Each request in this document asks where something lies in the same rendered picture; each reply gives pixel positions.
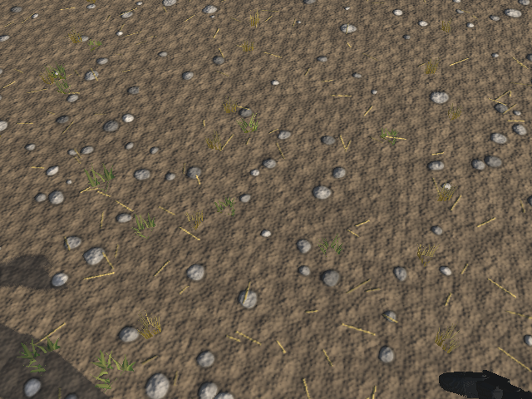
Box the robot right hand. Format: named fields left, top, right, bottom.
left=439, top=370, right=532, bottom=399

